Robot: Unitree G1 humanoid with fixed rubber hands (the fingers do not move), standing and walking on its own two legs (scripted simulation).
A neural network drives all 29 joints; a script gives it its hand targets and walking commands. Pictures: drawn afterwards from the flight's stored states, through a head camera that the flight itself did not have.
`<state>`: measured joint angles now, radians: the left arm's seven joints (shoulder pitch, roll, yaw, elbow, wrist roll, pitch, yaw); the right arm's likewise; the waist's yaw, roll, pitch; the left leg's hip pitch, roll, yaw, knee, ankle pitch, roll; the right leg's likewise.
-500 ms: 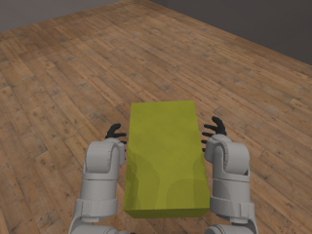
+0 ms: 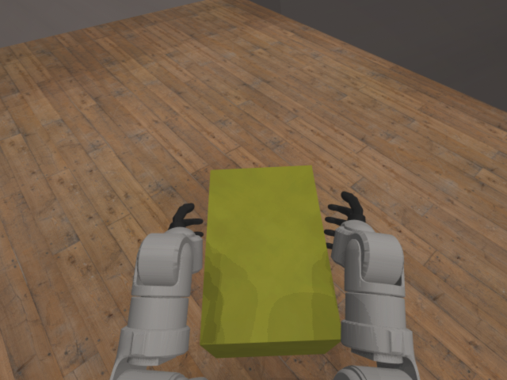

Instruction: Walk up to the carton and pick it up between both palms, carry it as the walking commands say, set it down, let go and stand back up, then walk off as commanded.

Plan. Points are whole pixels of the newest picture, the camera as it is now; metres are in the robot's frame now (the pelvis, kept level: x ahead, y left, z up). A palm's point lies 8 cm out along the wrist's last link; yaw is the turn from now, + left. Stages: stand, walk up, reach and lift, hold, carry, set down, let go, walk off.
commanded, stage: carry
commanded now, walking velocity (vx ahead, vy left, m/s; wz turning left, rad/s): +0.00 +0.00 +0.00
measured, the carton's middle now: (265, 258) +0.32 +0.00 -0.03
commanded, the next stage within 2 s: hold in 1.12 s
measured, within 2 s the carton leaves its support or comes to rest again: neither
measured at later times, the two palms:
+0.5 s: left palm (190, 236) +0.31 +0.12 +0.06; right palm (358, 229) +0.33 -0.14 +0.07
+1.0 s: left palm (180, 248) +0.29 +0.14 +0.04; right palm (352, 238) +0.32 -0.14 +0.06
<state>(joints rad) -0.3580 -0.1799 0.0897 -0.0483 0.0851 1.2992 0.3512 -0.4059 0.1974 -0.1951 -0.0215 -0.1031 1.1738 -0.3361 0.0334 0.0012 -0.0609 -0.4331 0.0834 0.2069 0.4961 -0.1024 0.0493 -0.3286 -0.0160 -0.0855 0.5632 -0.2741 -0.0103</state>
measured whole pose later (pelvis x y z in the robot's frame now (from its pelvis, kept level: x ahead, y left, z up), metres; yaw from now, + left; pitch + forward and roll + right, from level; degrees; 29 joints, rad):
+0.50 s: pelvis +0.02 -0.01 +0.00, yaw +0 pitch +3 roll -1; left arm -0.31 -0.17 0.09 0.03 0.14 1.16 0.23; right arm -0.36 0.18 -0.18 0.04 -0.13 1.06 -0.27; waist 0.02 -0.01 -0.08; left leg -0.42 0.10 0.20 0.53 -0.15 0.03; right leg -0.30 0.00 -0.09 0.56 -0.31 -0.02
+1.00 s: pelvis +0.03 +0.00 +0.00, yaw +1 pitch +2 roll -1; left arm -0.17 -0.14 0.05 0.02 0.15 1.00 0.14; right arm -0.22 0.14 -0.13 0.04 -0.15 0.91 -0.11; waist 0.02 -0.01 -0.09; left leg -0.40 0.09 0.19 0.55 -0.17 0.03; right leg -0.26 -0.02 -0.10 0.56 -0.32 -0.01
